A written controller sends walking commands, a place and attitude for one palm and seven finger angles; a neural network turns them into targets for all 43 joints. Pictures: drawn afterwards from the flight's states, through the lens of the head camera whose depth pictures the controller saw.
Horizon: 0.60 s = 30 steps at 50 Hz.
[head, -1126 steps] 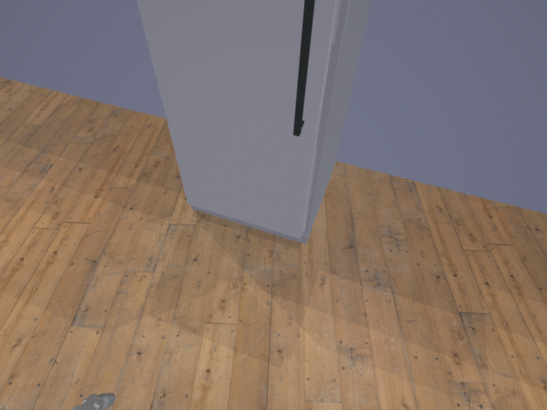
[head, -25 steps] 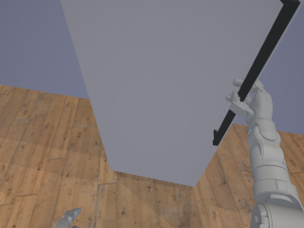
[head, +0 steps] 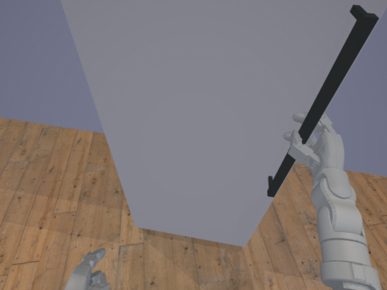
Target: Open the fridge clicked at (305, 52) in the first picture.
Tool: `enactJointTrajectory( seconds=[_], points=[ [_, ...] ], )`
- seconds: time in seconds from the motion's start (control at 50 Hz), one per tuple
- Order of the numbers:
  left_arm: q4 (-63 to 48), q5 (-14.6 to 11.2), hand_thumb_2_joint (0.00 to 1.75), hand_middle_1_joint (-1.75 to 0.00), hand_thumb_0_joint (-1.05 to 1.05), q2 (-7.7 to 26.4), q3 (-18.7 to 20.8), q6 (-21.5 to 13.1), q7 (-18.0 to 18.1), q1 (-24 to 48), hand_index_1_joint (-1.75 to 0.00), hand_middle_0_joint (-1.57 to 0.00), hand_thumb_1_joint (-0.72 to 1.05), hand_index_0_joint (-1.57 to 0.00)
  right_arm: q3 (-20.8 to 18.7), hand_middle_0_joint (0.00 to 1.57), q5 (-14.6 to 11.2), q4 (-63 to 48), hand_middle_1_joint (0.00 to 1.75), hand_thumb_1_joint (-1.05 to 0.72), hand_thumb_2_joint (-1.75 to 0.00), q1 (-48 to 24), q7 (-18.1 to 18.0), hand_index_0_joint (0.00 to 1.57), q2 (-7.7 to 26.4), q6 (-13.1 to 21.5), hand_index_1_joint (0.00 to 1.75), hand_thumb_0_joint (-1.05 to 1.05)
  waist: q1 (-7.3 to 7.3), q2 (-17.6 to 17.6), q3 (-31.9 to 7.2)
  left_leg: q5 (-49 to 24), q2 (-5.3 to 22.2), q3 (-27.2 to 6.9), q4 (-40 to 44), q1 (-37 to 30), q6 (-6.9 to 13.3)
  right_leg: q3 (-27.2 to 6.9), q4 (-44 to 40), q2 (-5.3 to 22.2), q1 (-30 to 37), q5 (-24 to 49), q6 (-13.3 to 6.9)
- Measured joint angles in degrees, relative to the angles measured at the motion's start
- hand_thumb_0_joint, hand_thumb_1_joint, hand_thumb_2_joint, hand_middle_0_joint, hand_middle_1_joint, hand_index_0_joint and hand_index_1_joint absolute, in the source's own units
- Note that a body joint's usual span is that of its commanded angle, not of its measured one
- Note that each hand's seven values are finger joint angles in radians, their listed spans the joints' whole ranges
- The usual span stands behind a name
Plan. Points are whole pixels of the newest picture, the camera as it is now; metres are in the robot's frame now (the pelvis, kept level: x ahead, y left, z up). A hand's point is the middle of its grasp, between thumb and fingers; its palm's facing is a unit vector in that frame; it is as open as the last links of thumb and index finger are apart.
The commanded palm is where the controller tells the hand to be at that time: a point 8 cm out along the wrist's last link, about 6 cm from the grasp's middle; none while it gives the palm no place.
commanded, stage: pull the door a little, standing still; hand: right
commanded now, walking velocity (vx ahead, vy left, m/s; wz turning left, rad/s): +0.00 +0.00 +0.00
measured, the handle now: (301, 129) +0.44 -0.20 +0.13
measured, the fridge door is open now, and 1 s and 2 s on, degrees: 0 27 60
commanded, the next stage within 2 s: walk backward, drawing the door open in 0.26 s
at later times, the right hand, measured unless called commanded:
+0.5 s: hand (291, 190) +0.28 -0.14 +0.13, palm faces +0.03 +0.99 -0.16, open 6.1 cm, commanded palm +0.24 -0.19 +0.14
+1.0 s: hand (259, 251) +0.17 -0.07 +0.13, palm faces +0.10 +0.98 -0.16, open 6.2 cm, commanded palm +0.13 -0.12 +0.14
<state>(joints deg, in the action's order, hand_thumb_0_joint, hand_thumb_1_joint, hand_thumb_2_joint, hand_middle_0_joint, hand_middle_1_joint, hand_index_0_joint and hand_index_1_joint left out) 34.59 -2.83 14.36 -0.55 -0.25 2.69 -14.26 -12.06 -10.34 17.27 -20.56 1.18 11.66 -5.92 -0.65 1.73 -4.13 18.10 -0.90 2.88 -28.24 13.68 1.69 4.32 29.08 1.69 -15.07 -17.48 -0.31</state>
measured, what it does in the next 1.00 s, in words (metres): shifts its weight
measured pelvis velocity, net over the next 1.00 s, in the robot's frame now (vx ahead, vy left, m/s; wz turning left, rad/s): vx -0.06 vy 0.06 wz -0.15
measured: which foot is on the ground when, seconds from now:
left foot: down 0.00-1.00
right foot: down 0.00-1.00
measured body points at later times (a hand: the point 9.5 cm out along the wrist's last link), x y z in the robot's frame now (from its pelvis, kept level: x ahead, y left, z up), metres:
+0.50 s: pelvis +0.03 -0.01 +0.00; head +0.04 +0.01 +0.45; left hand +0.22 +0.21 -0.08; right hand +0.27 -0.19 +0.14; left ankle -0.04 +0.09 -0.73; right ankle -0.03 -0.12 -0.73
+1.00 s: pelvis -0.06 +0.06 +0.00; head -0.04 +0.08 +0.44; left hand +0.12 +0.27 -0.11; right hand +0.16 -0.12 +0.14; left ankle -0.05 +0.12 -0.72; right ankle -0.04 -0.10 -0.74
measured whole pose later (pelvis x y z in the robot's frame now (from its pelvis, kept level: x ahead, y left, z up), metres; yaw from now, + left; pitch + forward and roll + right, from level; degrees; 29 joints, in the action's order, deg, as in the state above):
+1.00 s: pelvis -0.06 +0.06 +0.00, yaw -9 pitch +1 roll -1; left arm 33.1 2.2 10.3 0.1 -0.3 5.3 -11.8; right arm 4.7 -1.4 -23.7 17.4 -3.9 9.8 3.6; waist -3.4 1.4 1.1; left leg 21.7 -1.6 5.0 -41.7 20.6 0.3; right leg -3.2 28.2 0.5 -18.7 -10.5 2.9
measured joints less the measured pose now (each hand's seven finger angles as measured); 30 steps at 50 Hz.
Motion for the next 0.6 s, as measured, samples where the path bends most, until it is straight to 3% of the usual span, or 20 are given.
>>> enactJointTrajectory(
  seconds=[0.2, 0.38, 0.48, 0.6],
  points=[
    [-2.4, 0.5, 0.89, -0.30, 0.01, -1.1, -0.7, 0.6, -1.2, 0.6, -0.30, -0.20, 0.90, -0.20, 0.4, 0.25, -1.0, -10.5, 1.32, -0.79, -0.81, 8.9, -0.5, 0.25, -0.8, -2.4, 1.33, 0.01, -0.29, 0.4, -0.6, -0.4, 0.0, -1.0, 0.9, -1.8, -0.3, 0.5, -1.4, -0.1, 2.4, -0.1, -0.1],
    [-4.3, 0.9, 0.89, -0.30, 0.01, -1.4, -0.8, 1.1, -2.2, 0.1, -0.30, -0.20, 0.90, -0.20, 5.5, 0.25, -1.4, -36.2, 1.31, -0.77, -0.79, 31.6, -1.0, 0.24, -4.3, -4.7, 1.31, 0.01, 1.02, 0.9, -1.5, -0.2, -0.1, -0.6, 1.2, -3.7, -0.6, -0.4, -2.2, -0.2, 5.1, -1.4, -0.2],
    [-4.4, 2.7, 0.89, -0.30, 0.01, -1.2, -1.6, 2.9, 0.0, 3.2, -0.30, -0.20, 0.90, -0.20, 12.1, 0.33, 4.7, -40.1, 1.34, -0.69, -0.80, 37.3, -2.2, 0.30, -0.1, 2.9, 1.34, 0.01, 1.29, 0.8, 0.6, 0.8, 1.1, 0.6, 0.4, -3.8, -1.6, -1.9, 0.0, -1.4, 3.8, -1.0, -0.7],
    [-6.2, 4.1, 0.89, -0.30, 0.01, -2.1, -1.8, 4.0, -0.2, 5.0, -0.30, -0.20, 0.90, -0.20, 14.6, 0.41, 7.0, -40.8, 1.38, -0.66, -0.78, 41.2, -5.0, 0.35, -0.6, 5.7, 1.38, -0.01, 0.31, 2.3, 2.0, -2.2, 1.6, 0.0, -5.1, -1.5, -2.4, -3.4, -4.3, -2.2, 6.1, 2.0, -0.6]
  ],
)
